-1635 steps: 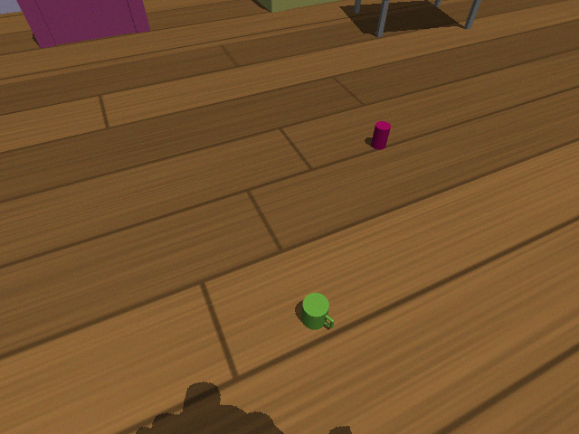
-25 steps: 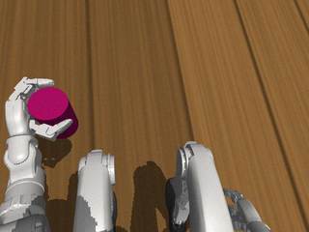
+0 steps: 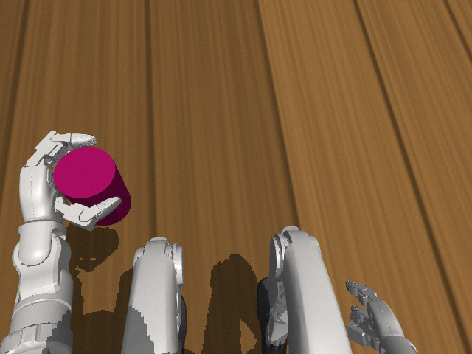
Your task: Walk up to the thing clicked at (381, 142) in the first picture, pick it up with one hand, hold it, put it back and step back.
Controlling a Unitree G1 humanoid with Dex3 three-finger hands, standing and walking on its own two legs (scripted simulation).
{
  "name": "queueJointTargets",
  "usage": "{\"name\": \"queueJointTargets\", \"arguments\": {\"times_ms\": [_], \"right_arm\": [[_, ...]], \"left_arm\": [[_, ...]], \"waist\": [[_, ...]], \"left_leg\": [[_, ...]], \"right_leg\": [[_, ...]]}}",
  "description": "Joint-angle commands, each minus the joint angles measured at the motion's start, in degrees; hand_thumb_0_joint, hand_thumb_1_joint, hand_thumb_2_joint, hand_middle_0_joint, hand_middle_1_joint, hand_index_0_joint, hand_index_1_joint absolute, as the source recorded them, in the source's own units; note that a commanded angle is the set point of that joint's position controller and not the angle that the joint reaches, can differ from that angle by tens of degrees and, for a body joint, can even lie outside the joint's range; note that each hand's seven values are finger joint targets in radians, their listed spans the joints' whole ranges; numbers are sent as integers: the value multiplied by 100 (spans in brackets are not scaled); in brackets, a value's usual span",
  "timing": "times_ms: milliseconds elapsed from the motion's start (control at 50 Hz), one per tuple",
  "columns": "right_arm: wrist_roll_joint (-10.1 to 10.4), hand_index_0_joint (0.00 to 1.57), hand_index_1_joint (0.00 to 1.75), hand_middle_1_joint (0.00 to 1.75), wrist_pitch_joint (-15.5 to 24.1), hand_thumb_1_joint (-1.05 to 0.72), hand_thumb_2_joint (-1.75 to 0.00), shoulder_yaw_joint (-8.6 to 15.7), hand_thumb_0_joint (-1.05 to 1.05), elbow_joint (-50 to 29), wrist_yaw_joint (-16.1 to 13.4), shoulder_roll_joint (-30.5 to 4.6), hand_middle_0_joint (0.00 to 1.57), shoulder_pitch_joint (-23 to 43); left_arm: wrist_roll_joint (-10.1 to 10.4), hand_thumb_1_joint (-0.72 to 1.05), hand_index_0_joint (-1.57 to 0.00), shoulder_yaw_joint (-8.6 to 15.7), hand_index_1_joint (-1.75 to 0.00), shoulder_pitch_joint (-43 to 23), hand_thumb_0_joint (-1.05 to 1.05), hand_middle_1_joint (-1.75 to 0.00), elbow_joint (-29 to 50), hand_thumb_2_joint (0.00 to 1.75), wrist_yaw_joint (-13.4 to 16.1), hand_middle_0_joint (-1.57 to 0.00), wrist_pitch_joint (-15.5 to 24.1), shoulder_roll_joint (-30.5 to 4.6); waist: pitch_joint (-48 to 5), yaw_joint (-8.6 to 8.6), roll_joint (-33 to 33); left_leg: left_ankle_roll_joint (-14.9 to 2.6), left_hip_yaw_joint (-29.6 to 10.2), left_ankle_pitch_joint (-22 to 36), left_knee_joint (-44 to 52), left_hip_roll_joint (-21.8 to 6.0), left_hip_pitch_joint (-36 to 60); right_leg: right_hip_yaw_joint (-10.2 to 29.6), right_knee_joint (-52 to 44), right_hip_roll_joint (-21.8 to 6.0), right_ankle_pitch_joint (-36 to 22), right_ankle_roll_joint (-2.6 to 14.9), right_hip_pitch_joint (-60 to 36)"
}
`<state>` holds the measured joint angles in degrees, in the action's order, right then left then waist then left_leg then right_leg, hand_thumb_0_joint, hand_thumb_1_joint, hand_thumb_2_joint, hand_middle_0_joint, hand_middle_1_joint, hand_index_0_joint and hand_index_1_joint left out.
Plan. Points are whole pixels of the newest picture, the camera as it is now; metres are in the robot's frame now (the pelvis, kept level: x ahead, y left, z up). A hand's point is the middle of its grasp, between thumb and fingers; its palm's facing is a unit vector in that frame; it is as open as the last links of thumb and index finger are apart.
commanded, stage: lift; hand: left
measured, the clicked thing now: (97, 189) +0.39 +0.21 -0.07
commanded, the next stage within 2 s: hold in 1.70 s
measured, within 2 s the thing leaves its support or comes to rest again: neither
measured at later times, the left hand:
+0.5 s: hand (29, 129) +0.39 +0.20 +0.15, palm faces +0.17 -0.98 -0.06, open 11.3 cm
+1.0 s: hand out of the picture +0.39 +0.19 +0.25, palm faces +0.16 -0.99 -0.05, open 11.3 cm
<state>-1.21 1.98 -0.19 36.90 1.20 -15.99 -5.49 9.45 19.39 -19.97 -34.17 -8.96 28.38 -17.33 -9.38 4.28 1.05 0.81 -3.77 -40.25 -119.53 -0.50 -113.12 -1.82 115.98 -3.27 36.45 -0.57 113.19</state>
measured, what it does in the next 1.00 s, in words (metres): rises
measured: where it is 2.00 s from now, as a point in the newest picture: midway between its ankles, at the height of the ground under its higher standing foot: (223, 343)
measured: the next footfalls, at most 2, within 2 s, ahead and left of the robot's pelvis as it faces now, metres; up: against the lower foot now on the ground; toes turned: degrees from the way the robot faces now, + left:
none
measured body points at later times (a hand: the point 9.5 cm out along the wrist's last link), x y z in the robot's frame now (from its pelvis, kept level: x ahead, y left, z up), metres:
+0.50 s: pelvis +0.03 +0.00 +0.15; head +0.17 +0.02 +0.58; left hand +0.37 +0.25 +0.16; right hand +0.20 -0.24 +0.03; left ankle +0.08 +0.12 -0.40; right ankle +0.10 -0.13 -0.40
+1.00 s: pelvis +0.06 +0.00 +0.24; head +0.15 +0.02 +0.68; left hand +0.37 +0.24 +0.25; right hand +0.21 -0.24 +0.13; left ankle +0.07 +0.12 -0.40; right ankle +0.10 -0.13 -0.40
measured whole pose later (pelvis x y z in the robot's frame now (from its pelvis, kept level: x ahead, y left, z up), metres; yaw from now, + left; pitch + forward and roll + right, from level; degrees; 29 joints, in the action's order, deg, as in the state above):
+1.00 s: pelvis +0.06 +0.00 +0.24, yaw +1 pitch +17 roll -2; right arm -0.1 3.8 -1.3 37.5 -2.1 -13.3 -11.4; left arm 8.5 7.9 -6.4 -24.5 -0.5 20.4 -12.0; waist -6.5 1.6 0.8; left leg 0.7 -1.9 -31.4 -69.5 -2.0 -55.3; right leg -2.9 66.4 -1.9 28.1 -0.8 55.3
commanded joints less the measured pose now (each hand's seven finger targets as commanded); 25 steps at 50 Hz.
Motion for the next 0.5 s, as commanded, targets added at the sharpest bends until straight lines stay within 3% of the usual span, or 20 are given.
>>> {"name": "queueJointTargets", "arguments": {"times_ms": [0,20,60,80,140,180,220,300,340,360,480], "right_arm": [[107,20,30,30,214,-93,-90,430,0,-596,-116,-976,20,-530],[136,20,30,30,227,-92,-90,431,0,-631,-133,-963,20,-512],[146,20,30,30,235,-92,-90,448,0,-668,-154,-932,20,-535],[170,20,30,30,237,-92,-90,447,0,-704,-163,-924,20,-525],[194,20,30,30,245,-92,-90,456,0,-683,-210,-893,20,-572],[224,20,30,30,258,-92,-90,433,0,-697,-232,-858,20,-594],[255,20,30,30,272,-91,-90,420,0,-743,-270,-836,20,-523],[283,20,30,30,290,-91,-90,370,0,-738,-322,-723,20,-572],[290,20,30,30,329,-90,-90,330,0,-685,-361,-678,20,-627],[297,20,30,30,351,-90,-90,326,0,-666,-371,-688,20,-604],[262,20,30,30,369,-90,-90,296,0,-601,-410,-574,20,-673]], "left_arm": [[407,1,-124,356,-140,-1712,0,-140,2654,125,166,-122,576,-1271],[419,2,-124,296,-139,-1538,0,-139,2533,124,214,-122,503,-1116],[328,2,-122,282,-138,-1482,0,-138,2911,124,322,-120,465,-1206],[299,0,-123,165,-139,-1205,0,-139,2812,124,355,-120,384,-1084],[255,1,-121,141,-137,-1446,0,-137,3522,123,488,-119,268,-1246],[280,1,-120,-102,-137,-1106,0,-137,3260,123,530,-118,120,-870],[288,3,-119,-67,-136,-771,0,-136,3058,123,618,-117,10,-784],[255,4,-120,-74,-136,-827,0,-137,3869,123,779,-118,-48,-971],[304,6,-118,-409,-136,-430,0,-136,3442,124,784,-116,-195,-543],[328,8,-117,-427,-134,-187,0,-134,3129,123,786,-115,-246,-401],[167,3,-117,-399,-134,-525,0,-134,3463,122,882,-115,-187,-672]], "waist": [[-4105,-107,676],[-3967,-84,612],[-4055,-142,660],[-4035,-165,673],[-4209,-199,842],[-3970,-100,759],[-3701,-137,535],[-3814,-275,684],[-3549,-109,507],[-3302,-91,360],[-3045,-213,416]], "left_leg": [[-224,158,897,1998,148,2825],[-223,126,866,2114,155,2903],[-219,124,929,2301,145,3101],[-201,95,1009,2432,137,3327],[-184,91,1202,2688,118,3831],[-176,20,1257,2903,97,4075],[-186,-1,1102,3110,100,4114],[-154,19,1306,3610,98,4763],[-156,7,1610,3756,82,4988],[-153,-18,1768,3847,76,4978],[-141,16,1856,4512,65,5699]], "right_leg": [[73,-1694,236,-823,266,-2821],[57,-1805,232,-814,272,-2788],[61,-1969,239,-867,276,-3029],[54,-2053,234,-907,287,-3051],[76,-2303,254,-1069,289,-3388],[35,-2505,256,-1122,279,-3407],[16,-2782,268,-1029,250,-3651],[44,-3237,268,-1205,238,-4324],[9,-3479,290,-1490,212,-4571],[-20,-3563,290,-1656,210,-4648],[2,-4254,312,-1764,205,-5404]]}}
